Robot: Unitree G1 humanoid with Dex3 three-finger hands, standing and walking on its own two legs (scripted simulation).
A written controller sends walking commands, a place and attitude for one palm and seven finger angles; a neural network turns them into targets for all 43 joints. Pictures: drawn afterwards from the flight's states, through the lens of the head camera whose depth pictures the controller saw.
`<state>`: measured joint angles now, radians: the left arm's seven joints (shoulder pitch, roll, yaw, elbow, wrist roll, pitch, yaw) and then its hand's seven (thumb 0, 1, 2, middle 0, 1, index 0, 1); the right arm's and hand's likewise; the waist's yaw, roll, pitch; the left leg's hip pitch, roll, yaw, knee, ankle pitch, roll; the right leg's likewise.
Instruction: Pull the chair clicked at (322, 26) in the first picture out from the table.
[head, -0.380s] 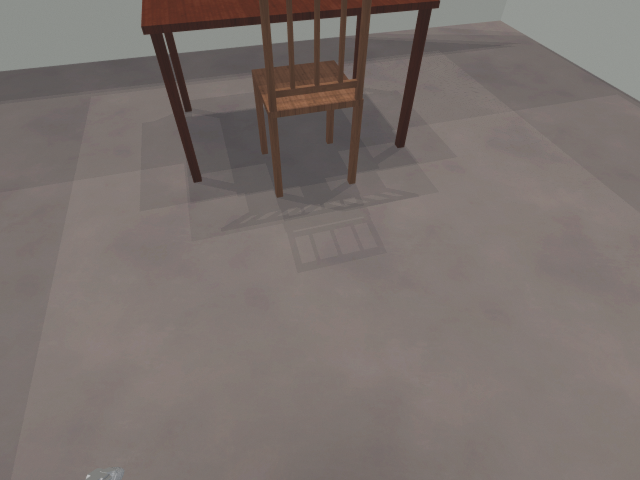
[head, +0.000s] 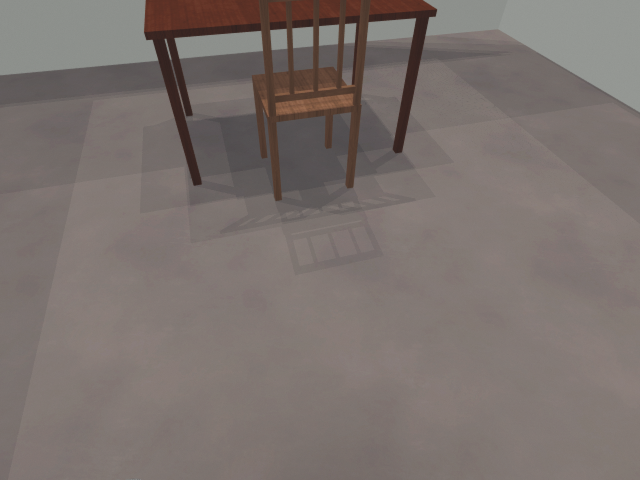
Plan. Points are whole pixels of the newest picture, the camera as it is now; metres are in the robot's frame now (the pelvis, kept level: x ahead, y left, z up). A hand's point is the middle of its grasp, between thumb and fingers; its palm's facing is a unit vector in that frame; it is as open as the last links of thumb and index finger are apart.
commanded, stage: stand and wait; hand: left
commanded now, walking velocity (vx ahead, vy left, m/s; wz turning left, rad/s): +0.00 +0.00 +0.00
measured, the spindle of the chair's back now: (315, 48) +1.54 +0.11 -0.08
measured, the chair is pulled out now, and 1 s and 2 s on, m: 0.00 0.00 0.00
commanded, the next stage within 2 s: look at it before walking up in 0.44 s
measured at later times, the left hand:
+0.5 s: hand out of the picture +0.06 +0.24 -0.16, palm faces -0.03 -0.95 -0.32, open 7.4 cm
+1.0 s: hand out of the picture +0.06 +0.24 -0.16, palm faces -0.03 -0.95 -0.32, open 7.4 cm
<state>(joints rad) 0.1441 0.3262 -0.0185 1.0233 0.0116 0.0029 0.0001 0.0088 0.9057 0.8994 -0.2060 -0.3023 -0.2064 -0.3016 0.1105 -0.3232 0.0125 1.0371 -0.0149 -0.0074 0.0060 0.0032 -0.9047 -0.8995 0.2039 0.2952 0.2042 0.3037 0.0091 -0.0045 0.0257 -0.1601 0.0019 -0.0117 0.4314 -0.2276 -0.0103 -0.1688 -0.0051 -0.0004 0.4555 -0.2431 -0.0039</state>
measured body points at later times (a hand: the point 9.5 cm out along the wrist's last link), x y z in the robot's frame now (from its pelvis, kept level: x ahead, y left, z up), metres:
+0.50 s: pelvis -0.01 +0.00 +0.00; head -0.01 +0.00 +0.45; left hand +0.06 +0.29 -0.13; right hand +0.05 -0.29 -0.14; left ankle +0.01 +0.13 -0.74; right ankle +0.00 -0.12 -0.74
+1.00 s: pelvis +0.00 +0.00 +0.00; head +0.00 +0.00 +0.45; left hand +0.06 +0.29 -0.13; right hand +0.07 -0.29 -0.13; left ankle +0.01 +0.13 -0.74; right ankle +0.00 -0.12 -0.74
